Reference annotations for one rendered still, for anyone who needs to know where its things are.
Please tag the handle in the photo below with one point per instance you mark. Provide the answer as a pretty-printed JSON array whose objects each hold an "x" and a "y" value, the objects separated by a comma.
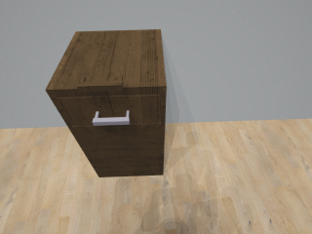
[
  {"x": 109, "y": 121},
  {"x": 98, "y": 86}
]

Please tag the drawer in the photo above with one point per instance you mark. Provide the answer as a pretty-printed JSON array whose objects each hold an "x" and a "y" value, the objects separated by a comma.
[{"x": 143, "y": 109}]

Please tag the cabinet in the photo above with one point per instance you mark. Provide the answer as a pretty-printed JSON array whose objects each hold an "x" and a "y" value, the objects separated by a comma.
[{"x": 136, "y": 58}]

